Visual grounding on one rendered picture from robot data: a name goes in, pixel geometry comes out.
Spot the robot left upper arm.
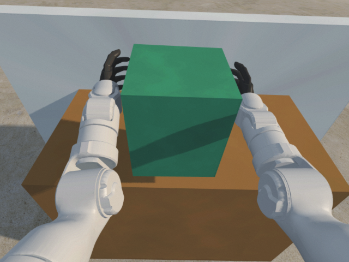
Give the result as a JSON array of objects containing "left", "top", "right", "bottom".
[{"left": 0, "top": 168, "right": 124, "bottom": 262}]

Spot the robot right forearm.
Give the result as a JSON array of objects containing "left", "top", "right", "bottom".
[{"left": 235, "top": 93, "right": 333, "bottom": 206}]

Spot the carton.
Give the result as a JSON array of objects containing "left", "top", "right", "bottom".
[{"left": 121, "top": 44, "right": 243, "bottom": 177}]

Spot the robot left forearm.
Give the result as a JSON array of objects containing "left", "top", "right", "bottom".
[{"left": 55, "top": 80, "right": 122, "bottom": 210}]

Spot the pedestal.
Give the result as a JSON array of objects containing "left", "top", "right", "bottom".
[{"left": 21, "top": 89, "right": 349, "bottom": 261}]

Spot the left robot hand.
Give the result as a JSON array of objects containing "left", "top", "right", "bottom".
[{"left": 100, "top": 49, "right": 130, "bottom": 90}]

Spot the right robot hand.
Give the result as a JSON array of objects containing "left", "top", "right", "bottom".
[{"left": 230, "top": 62, "right": 254, "bottom": 94}]

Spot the robot right upper arm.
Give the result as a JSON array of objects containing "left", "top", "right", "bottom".
[{"left": 257, "top": 168, "right": 349, "bottom": 262}]

